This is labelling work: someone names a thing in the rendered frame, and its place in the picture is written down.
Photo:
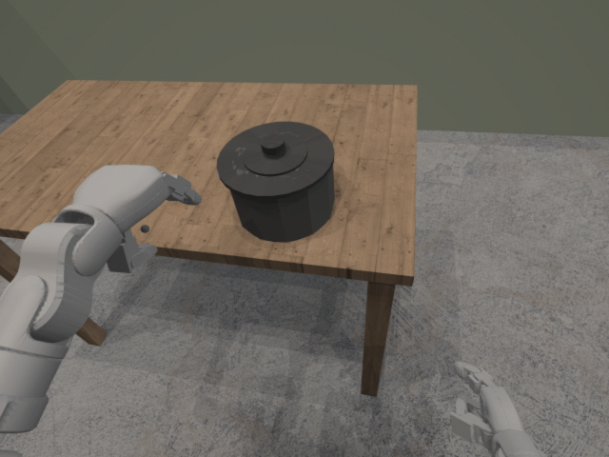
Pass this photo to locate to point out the right robot hand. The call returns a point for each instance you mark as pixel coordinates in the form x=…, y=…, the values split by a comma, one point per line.
x=477, y=422

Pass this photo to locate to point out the robot left forearm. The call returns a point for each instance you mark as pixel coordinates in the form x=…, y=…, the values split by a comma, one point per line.
x=45, y=304

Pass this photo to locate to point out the pot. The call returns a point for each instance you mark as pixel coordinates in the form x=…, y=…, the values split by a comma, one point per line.
x=291, y=218

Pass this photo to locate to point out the lid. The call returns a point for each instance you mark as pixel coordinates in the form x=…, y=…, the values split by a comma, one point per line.
x=307, y=159

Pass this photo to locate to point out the robot right forearm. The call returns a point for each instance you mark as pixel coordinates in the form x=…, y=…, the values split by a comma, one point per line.
x=515, y=443

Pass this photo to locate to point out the knob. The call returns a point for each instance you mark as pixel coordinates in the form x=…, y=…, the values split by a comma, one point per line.
x=273, y=144

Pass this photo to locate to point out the left robot hand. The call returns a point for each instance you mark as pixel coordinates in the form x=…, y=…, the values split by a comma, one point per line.
x=127, y=194

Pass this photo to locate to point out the table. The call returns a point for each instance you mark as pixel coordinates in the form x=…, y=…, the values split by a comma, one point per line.
x=180, y=128

